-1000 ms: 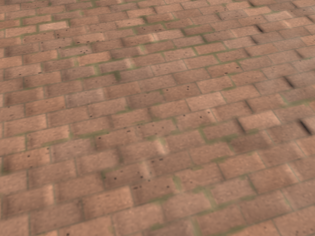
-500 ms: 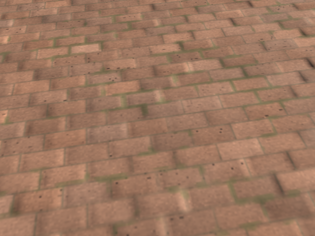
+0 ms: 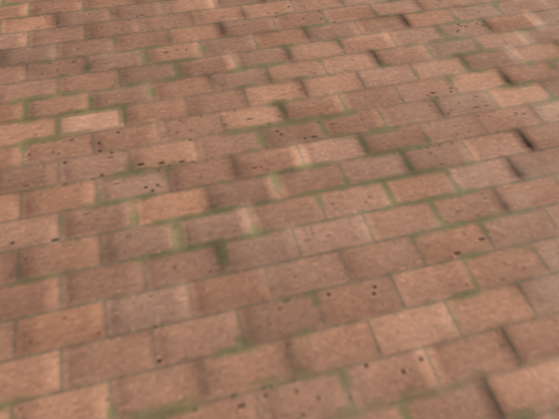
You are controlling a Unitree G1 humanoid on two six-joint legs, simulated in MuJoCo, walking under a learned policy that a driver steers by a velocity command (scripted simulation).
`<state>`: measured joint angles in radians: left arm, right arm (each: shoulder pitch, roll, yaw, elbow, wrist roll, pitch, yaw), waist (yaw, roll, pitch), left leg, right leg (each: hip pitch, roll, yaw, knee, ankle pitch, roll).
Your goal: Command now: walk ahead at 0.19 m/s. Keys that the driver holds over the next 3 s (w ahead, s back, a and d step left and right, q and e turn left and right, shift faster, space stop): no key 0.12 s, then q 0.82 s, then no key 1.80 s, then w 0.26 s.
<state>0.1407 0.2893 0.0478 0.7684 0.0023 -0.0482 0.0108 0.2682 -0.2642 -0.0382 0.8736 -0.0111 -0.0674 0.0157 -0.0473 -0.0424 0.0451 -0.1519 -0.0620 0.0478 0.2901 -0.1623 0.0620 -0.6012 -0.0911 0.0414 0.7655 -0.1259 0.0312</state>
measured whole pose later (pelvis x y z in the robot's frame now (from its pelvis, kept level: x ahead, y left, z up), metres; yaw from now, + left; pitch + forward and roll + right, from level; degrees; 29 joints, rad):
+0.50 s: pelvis +0.08 -0.01 -0.02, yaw +10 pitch +0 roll -2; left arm 0.06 0.28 0.07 0.84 0.00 0.02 0.05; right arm 0.20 -0.30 -0.08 0.85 0.01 0.06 -0.01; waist -0.02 0.00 0.05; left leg -0.34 0.05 0.04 0.70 -0.32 0.00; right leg -0.33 -0.08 -0.16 0.48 -0.14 0.01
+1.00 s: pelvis +0.10 +0.00 -0.01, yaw +27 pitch +2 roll -1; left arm 0.06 0.30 0.08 0.86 -0.01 -0.03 0.01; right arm 0.16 -0.32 -0.08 0.74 0.02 0.05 -0.04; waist -0.02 0.01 0.04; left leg -0.29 -0.11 -0.21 0.50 -0.23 0.03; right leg -0.26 0.03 0.08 0.46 -0.21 0.04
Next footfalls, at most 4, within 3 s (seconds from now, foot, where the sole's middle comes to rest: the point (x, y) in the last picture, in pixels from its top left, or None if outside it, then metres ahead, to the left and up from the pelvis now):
0.12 right None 0.20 -0.14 -0.78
0.52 left None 0.10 0.11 -0.78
1.00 right None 0.20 -0.09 -0.78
1.34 left None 0.05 0.13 -0.78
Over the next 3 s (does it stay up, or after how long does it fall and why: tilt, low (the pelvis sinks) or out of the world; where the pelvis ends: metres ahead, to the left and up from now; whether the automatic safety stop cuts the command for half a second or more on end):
stays up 0.14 0.01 -0.02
